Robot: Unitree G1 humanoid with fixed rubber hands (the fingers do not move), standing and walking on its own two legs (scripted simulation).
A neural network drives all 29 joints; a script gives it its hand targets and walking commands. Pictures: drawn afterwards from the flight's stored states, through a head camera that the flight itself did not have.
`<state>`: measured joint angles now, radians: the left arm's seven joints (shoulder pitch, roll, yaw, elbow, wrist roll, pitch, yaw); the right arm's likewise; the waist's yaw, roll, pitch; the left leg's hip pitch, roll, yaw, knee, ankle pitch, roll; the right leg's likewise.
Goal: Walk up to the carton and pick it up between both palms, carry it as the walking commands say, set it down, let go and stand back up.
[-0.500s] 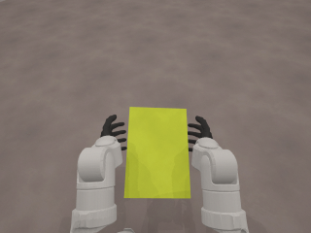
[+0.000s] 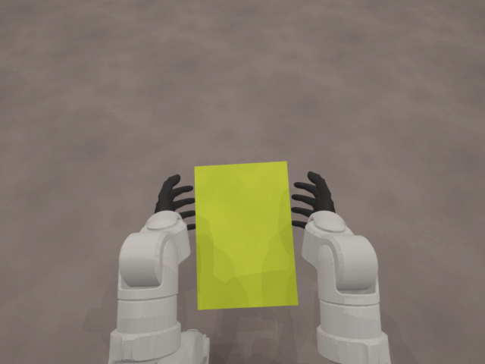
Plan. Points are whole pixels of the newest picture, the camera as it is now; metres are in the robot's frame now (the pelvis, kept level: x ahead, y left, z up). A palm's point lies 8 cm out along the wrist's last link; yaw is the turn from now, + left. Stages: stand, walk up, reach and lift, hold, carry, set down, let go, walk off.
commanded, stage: carry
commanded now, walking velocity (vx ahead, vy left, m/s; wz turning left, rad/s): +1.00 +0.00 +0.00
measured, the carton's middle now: (245, 233) +0.36 -0.01 -0.03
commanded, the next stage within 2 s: none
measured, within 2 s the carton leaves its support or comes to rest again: neither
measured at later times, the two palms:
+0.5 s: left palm (271, 18) +0.92 -0.09 +0.08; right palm (359, 21) +0.90 -0.32 +0.08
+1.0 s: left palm out of the picture +1.49 -0.28 +0.08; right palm out of the picture +1.45 -0.50 +0.06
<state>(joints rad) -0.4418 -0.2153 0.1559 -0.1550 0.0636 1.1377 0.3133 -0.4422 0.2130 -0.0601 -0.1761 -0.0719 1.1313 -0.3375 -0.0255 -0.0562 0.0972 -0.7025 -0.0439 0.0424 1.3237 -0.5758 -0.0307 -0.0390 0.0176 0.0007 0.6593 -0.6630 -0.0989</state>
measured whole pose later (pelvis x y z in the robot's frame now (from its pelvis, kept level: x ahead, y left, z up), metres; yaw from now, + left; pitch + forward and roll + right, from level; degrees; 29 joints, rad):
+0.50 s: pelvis +0.59 -0.17 +0.00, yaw +0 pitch +3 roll +4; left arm -0.43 -0.21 0.15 -0.13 0.04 1.13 0.31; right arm -0.42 0.20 -0.06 -0.17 -0.07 1.13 -0.35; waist -0.10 -0.01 0.08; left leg -0.51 -0.05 0.04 1.57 -0.55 -0.03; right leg -0.28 0.01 -0.03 0.82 -0.58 -0.09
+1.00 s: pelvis +1.15 -0.33 -0.01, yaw -3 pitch +1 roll +5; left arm -0.42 -0.21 0.16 -0.14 0.04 1.10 0.28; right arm -0.43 0.21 -0.06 -0.17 -0.07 1.14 -0.35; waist -0.12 0.06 0.09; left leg -0.27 0.03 0.05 1.31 -0.56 -0.05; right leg -0.54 -0.01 0.06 0.99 -0.51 -0.03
